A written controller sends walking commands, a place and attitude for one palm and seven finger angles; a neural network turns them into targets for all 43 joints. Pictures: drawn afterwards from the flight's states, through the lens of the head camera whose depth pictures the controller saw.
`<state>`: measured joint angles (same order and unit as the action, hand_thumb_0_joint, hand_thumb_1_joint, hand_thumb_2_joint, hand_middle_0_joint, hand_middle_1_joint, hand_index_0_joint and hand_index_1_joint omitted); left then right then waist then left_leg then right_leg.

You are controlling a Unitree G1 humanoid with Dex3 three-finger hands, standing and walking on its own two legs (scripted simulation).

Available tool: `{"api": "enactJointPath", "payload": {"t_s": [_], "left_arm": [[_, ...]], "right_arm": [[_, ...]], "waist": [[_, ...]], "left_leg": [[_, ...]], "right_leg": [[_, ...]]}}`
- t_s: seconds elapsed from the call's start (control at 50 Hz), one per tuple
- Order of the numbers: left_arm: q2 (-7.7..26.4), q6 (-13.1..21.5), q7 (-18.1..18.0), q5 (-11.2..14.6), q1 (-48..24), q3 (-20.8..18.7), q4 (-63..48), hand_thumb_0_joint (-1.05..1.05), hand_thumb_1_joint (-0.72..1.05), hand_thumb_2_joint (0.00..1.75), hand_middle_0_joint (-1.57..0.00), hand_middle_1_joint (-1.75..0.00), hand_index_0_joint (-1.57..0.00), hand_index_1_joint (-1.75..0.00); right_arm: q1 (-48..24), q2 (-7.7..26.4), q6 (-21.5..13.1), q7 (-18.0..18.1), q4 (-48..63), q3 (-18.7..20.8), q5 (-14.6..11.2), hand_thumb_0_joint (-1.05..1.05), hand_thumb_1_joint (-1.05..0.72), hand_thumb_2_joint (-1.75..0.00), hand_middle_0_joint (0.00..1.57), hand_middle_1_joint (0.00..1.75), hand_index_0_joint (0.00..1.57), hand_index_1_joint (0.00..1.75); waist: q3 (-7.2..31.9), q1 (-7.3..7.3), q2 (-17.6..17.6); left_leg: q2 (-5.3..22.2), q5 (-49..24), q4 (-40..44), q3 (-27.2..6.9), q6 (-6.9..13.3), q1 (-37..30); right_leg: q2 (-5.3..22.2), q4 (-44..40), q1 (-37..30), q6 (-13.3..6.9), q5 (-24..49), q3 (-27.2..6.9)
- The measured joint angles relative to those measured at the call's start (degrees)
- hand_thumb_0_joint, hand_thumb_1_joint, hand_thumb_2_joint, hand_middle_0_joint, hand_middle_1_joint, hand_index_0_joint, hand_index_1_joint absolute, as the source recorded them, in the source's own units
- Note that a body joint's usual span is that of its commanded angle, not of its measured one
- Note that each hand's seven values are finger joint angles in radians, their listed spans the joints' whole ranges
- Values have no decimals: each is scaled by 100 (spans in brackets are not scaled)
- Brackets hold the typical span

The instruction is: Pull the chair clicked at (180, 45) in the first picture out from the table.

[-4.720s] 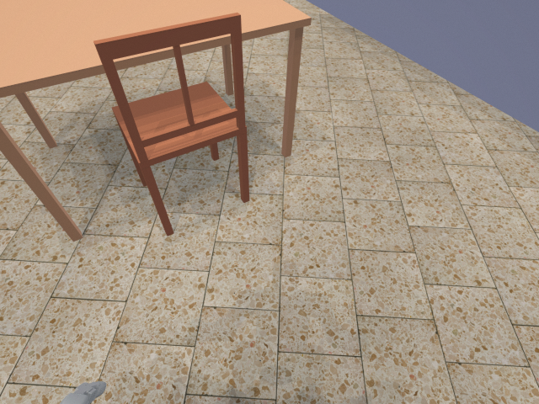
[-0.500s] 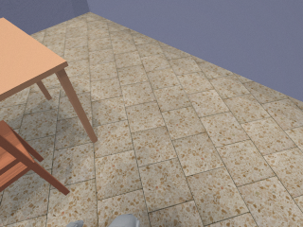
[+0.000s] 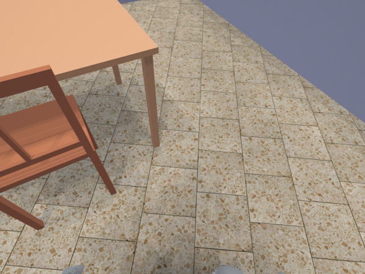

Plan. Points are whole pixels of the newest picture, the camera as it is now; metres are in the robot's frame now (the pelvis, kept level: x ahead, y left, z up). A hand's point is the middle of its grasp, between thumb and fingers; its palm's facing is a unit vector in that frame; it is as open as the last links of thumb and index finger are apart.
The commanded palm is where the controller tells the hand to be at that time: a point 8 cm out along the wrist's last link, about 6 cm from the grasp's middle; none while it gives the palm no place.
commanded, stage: turn to face it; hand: left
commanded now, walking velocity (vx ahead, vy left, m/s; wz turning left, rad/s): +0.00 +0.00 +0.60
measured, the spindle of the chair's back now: (5, 135) +0.47 +0.58 -0.10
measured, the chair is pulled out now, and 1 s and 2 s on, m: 0.00 0.00 0.00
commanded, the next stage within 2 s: take the last steps up to it in 0.94 s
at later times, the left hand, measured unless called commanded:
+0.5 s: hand out of the picture -0.02 +0.22 -0.18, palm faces +0.34 -0.91 -0.23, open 7.4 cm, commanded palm none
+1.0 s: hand out of the picture -0.01 +0.22 -0.15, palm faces +0.48 -0.84 -0.27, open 7.3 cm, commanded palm none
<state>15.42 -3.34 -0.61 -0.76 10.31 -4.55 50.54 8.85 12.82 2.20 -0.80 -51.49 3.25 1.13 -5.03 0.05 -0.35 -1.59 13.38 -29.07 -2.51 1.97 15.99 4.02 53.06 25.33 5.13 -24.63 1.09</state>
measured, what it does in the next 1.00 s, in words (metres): steps on the spot, turning left: right foot, then left foot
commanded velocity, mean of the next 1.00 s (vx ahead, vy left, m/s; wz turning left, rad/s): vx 0.00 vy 0.00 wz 0.42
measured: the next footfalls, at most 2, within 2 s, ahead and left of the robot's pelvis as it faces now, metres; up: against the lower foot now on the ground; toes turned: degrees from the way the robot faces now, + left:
right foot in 0.12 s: +0.06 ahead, -0.14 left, +0.00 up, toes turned +3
left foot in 0.50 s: -0.01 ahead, +0.12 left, +0.00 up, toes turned +24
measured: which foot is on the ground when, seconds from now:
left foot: down 0.00-0.12, up 0.14-0.48, down 0.50-0.96, up 0.98-1.00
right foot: up 0.00-0.10, down 0.12-0.50, up 0.52-0.94, down 0.96-1.00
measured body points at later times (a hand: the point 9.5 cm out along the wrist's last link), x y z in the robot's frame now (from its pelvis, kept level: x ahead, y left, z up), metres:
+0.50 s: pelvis -0.01 +0.01 -0.02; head +0.02 +0.04 +0.43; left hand -0.04 +0.27 -0.17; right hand +0.17 -0.22 -0.14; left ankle -0.05 +0.11 -0.74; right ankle +0.02 -0.15 -0.74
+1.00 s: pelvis -0.01 +0.00 -0.01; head +0.02 -0.01 +0.44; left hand -0.04 +0.26 -0.13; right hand +0.15 -0.19 -0.17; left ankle -0.05 +0.11 -0.73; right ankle +0.04 -0.09 -0.74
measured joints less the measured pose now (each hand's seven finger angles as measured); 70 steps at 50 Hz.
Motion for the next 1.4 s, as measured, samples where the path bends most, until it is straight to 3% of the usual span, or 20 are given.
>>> {"api": "enactJointPath", "payload": {"t_s": [0.1, 0.14, 0.2, 0.24, 0.28, 0.36, 0.44, 0.5, 0.56, 0.64, 0.8, 0.88, 0.94, 0.98, 1.04, 1.1, 1.14, 1.24, 1.32, 1.4], "left_arm": [[-150, 124, -19, 41, -127, 91, -181, 1, 91, 90, -20, -30, -20, -30], [-210, 235, -36, 6, -116, 138, -258, 1, 91, 90, -20, -30, -20, -30], [-358, 255, -47, -31, -51, 240, -298, 0, 91, 90, -20, -30, -20, -30], [-419, 237, -60, -43, 19, 269, -282, 0, 91, 90, -21, -30, -20, -30], [-448, 237, -69, -57, 68, 292, -245, 0, 91, 90, -21, -30, -20, -30], [-440, 247, -55, -92, 143, 318, -171, 0, 91, 90, -21, -30, -20, -30], [-328, 224, -26, -116, 232, 280, -100, 0, 91, 90, -21, -30, -21, -30], [-180, 156, -8, -64, 364, 201, -35, 0, 91, 90, -21, -30, -21, -30], [18, -39, -45, -37, 343, 86, 143, 1, 91, 90, -21, -30, -20, -30], [94, -77, -21, -22, 266, 21, 302, 1, 91, 90, -20, -30, -20, -30], [-61, -3, -28, 5, 80, 97, 232, 1, 91, 90, -20, -30, -20, -30], [-227, 32, -39, 25, -26, 158, 199, 1, 91, 90, -20, -30, -20, -30], [-342, 125, -45, 40, -50, 215, 153, 1, 91, 90, -20, -30, -20, -30], [-427, 231, -66, 5, -37, 246, 149, 0, 91, 90, -20, -30, -20, -30], [-558, 278, -61, -34, 32, 314, 141, 0, 91, 90, -20, -30, -20, -30], [-633, 289, -64, -41, 146, 321, 186, 0, 91, 90, -21, -30, -20, -30], [-653, 322, -59, -57, 240, 307, 256, 0, 91, 90, -21, -30, -20, -30], [-616, 462, -3, -107, 572, 274, 493, 0, 91, 90, -21, -30, -20, -30], [-515, 491, 34, -133, 893, 234, 754, 0, 91, 90, -21, -30, -20, -30], [-409, 393, 65, -78, 1240, 180, 1059, 0, 91, 90, -21, -30, -20, -30]], "right_arm": [[158, 32, 87, -13, -84, 65, -8, 0, -90, -89, 21, 30, 20, 30], [215, 75, 121, -21, -106, 114, -49, 0, -90, -89, 21, 30, 20, 30], [263, 173, 228, -42, -163, 206, -21, 0, -90, -89, 21, 30, 20, 30], [275, 219, 265, -83, -192, 234, -3, 1, -91, -89, 20, 30, 20, 30], [275, 241, 273, -112, -207, 239, -5, 1, -91, -89, 20, 30, 20, 30], [199, 246, 302, -131, -220, 215, -25, 1, -91, -89, 20, 30, 19, 30], [32, 231, 263, -128, -174, 152, -54, 1, -91, -89, 20, 30, 19, 30], [-23, 246, 118, -129, -49, 100, -46, 1, -91, -89, 20, 30, 19, 30], [-128, 127, -26, -80, 13, 41, -30, 0, -91, -89, 20, 30, 19, 30], [-101, 9, -77, 36, 15, -39, -12, 0, -91, -89, 20, 30, 20, 30], [74, -152, -59, 70, -143, -125, -17, 0, -90, -89, 21, 30, 20, 30], [186, -175, -1, 66, -258, -113, 7, 0, -90, -89, 21, 30, 20, 30], [277, -161, 31, 64, -356, -90, -10, 0, -90, -89, 21, 30, 20, 30], [321, -123, 42, 54, -429, -59, -56, 0, -90, -89, 21, 30, 20, 30], [374, -65, 160, 53, -505, 27, -61, 0, -91, -89, 21, 30, 20, 30], [407, -6, 198, 22, -588, 84, -36, 0, -91, -89, 20, 30, 20, 30], [458, 16, 183, -4, -629, 102, -8, 0, -91, -89, 20, 30, 20, 30], [564, 26, 130, -69, -734, 103, 30, 0, -91, -89, 20, 30, 19, 30], [532, -8, 26, -86, -735, 57, 22, 1, -91, -89, 20, 30, 19, 30], [529, -53, -241, -28, -658, -26, 21, 0, -91, -89, 20, 30, 19, 30]], "waist": [[57, -107, 175], [97, -95, 224], [117, -130, 315], [125, -146, 298], [105, -163, 236], [23, -125, 60], [-73, -8, -108], [-37, 31, -177], [-87, 106, -339], [-47, 94, -256], [35, 32, -68], [86, -54, 35], [139, -86, 96], [162, -76, 182], [182, -105, 283], [200, -85, 295], [234, -70, 268], [349, 62, 123], [406, 215, -2], [477, 246, -20]], "left_leg": [[-137, 36, -235, -366, -126, 178], [-213, 414, -724, -440, -211, 419], [-215, 1243, -2446, -221, -305, 986], [-89, 1120, -3320, -9, -389, 1224], [68, 1014, -3626, 159, -479, 1279], [287, 1147, -2991, 391, -566, 1006], [339, 1223, -1851, 583, -512, 538], [318, 329, -614, 672, -327, 59], [210, 559, -866, 673, -2, 181], [156, 378, -383, 514, 48, -11], [-17, -14, 283, 258, 110, -344], [-88, -12, 238, 140, 62, -341], [-151, 62, 42, 55, -18, -233], [-152, 252, -316, -1, -90, -53], [-167, 1235, -1748, -49, -172, 443], [-40, 1100, -2940, 25, -249, 780], [98, 938, -3146, 92, -289, 810], [375, 943, -2330, 297, -277, 510], [434, 995, -1286, 462, -177, 178], [405, 513, 75, 602, -78, -404]], "right_leg": [[-234, -1521, -691, -84, 384, 5], [-235, -2088, -928, -321, 885, 79], [-112, -2010, -1022, -505, 755, 346], [-19, -2152, -1167, -497, 754, 483], [84, -2266, -1284, -478, 790, 615], [317, -2317, -1390, -406, 787, 856], [537, -2104, -1317, -270, 673, 1063], [702, -1556, -1078, -120, 421, 1186], [547, -57, -432, -78, -611, 564], [258, 888, 68, -79, -242, 250], [13, 97, -78, -57, 8, 93], [-111, -699, -457, -149, -1, 89], [-205, -1668, -930, -219, 503, 122], [-250, -2161, -1150, -393, 869, 182], [-224, -2162, -1205, -660, 784, 380], [-190, -2438, -1369, -697, 894, 506], [-163, -2611, -1464, -688, 971, 581], [-52, -2954, -1654, -642, 1075, 726], [45, -3040, -1729, -551, 1050, 794], [95, -2438, -1562, -439, 590, 812]]}}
